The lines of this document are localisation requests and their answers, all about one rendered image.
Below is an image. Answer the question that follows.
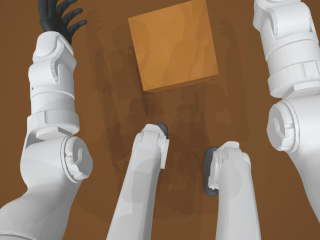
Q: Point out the left robot shin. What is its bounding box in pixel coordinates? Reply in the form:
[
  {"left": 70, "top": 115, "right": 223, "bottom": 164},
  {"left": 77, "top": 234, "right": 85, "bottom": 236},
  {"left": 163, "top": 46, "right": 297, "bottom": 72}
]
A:
[{"left": 131, "top": 124, "right": 165, "bottom": 153}]

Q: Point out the carton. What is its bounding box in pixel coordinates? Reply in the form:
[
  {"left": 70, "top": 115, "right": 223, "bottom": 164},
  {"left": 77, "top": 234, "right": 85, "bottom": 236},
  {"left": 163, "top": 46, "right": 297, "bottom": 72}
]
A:
[{"left": 128, "top": 0, "right": 219, "bottom": 93}]

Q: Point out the left robot hand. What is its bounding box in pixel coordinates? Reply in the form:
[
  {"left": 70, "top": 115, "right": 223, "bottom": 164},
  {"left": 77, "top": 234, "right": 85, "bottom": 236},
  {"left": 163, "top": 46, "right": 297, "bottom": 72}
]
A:
[{"left": 38, "top": 0, "right": 87, "bottom": 45}]

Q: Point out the left robot forearm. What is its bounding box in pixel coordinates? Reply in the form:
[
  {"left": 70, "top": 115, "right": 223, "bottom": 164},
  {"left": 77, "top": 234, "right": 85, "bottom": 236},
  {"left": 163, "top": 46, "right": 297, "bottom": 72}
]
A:
[{"left": 20, "top": 31, "right": 80, "bottom": 184}]

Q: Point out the right robot foot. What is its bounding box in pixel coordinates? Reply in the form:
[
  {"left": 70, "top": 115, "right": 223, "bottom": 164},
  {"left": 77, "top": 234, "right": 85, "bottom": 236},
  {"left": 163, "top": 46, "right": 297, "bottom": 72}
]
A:
[{"left": 203, "top": 146, "right": 219, "bottom": 197}]

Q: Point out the left robot upper arm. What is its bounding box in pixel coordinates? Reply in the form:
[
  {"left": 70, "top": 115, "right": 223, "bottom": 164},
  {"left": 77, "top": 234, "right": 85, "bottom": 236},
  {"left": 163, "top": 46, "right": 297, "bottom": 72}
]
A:
[{"left": 0, "top": 135, "right": 93, "bottom": 240}]

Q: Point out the right robot upper arm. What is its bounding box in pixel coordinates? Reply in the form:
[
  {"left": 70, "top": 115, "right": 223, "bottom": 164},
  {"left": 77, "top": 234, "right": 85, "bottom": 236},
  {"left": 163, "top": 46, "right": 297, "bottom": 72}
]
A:
[{"left": 266, "top": 95, "right": 320, "bottom": 223}]

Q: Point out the right robot forearm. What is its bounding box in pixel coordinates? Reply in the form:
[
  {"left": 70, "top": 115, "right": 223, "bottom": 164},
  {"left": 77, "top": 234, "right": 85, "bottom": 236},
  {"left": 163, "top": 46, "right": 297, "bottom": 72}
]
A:
[{"left": 253, "top": 0, "right": 320, "bottom": 100}]

